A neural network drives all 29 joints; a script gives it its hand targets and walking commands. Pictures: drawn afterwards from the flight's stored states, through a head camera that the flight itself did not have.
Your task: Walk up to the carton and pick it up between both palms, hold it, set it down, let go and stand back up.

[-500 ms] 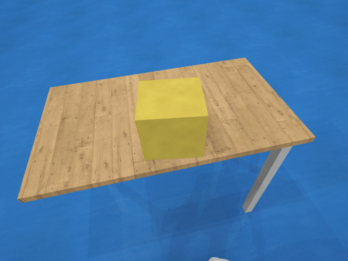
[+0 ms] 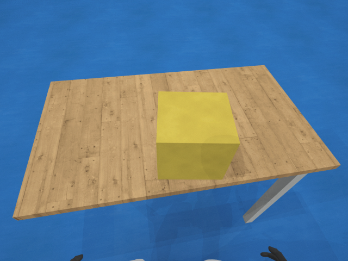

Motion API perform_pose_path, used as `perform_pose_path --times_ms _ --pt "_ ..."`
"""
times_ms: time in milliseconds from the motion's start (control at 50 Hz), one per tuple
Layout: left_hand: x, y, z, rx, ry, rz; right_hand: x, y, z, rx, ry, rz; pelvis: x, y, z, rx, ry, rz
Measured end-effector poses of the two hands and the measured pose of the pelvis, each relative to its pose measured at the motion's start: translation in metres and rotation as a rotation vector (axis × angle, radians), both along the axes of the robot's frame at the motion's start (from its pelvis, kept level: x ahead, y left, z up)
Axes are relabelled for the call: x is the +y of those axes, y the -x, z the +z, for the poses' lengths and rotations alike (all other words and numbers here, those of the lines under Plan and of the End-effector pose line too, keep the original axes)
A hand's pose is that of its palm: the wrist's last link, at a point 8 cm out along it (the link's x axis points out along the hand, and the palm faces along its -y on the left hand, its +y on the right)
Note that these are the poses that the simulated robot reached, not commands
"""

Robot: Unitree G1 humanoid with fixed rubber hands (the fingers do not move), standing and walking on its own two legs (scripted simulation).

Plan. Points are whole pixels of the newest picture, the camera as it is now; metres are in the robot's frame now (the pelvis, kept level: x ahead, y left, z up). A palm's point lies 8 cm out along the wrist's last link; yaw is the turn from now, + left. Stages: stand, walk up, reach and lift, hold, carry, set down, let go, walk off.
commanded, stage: walk up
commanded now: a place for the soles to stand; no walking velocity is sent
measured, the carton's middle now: (191, 137) +0.42 -0.03 +0.02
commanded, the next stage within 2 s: none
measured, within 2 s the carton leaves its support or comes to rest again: neither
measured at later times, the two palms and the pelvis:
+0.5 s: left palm out of the picture +0.03 +0.23 -0.12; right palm out of the picture +0.01 -0.25 -0.12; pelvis -0.03 -0.01 +0.01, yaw +2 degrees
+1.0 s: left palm out of the picture -0.02 +0.23 -0.13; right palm out of the picture +0.01 -0.26 -0.12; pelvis -0.03 -0.01 +0.01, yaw +6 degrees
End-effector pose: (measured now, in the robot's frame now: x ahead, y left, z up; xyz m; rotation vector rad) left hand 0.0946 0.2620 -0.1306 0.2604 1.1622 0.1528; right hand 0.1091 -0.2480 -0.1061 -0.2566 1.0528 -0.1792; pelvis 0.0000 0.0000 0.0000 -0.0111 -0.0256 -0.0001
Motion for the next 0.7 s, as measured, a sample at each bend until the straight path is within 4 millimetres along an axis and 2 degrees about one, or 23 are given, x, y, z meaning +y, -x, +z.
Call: perform_pose_path --times_ms 60,120,200,360,520,700 --pt "-0.004 0.000 0.003 -0.018 -0.011 -0.010 -0.007 -0.004 -0.004 -0.015 -0.005 0.015 -0.005 0.005 -0.002 0.008 -0.006 -0.003" --pt "-0.014 0.008 0.006 -0.034 -0.001 -0.005 -0.014 0.002 -0.012 0.002 -0.025 0.015 -0.009 0.010 -0.004 -0.003 0.010 0.004" --pt "-0.027 0.022 0.012 -0.026 0.037 0.006 -0.013 0.023 -0.016 0.068 -0.042 0.013 -0.008 0.013 0.002 -0.006 0.001 0.009" --pt "-0.034 0.036 0.008 -0.025 0.086 0.003 -0.004 0.075 -0.015 0.158 -0.065 0.001 -0.005 0.024 0.007 -0.015 -0.008 0.024" --pt "-0.033 0.073 0.006 0.035 0.091 0.027 -0.001 0.106 -0.012 0.207 -0.068 -0.004 -0.007 0.030 0.013 -0.012 -0.002 0.044" --pt "-0.026 0.119 0.005 0.131 0.061 0.082 -0.010 0.119 -0.013 0.261 -0.054 0.012 -0.011 0.032 0.014 -0.007 0.004 0.068"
